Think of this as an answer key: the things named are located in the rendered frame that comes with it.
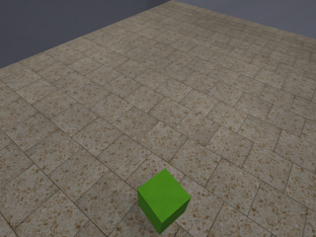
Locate carton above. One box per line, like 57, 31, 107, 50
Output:
137, 168, 191, 235

